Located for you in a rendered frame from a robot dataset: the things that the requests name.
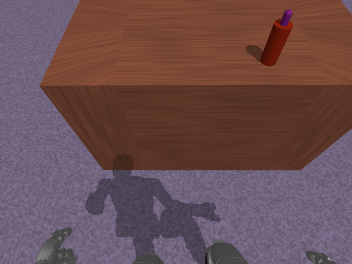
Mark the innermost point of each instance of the left robot hand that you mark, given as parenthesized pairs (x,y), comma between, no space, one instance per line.
(50,251)

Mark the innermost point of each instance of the right robot hand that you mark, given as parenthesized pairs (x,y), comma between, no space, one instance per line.
(317,258)

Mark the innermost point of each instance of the bottle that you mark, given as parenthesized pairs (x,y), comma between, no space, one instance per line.
(277,38)

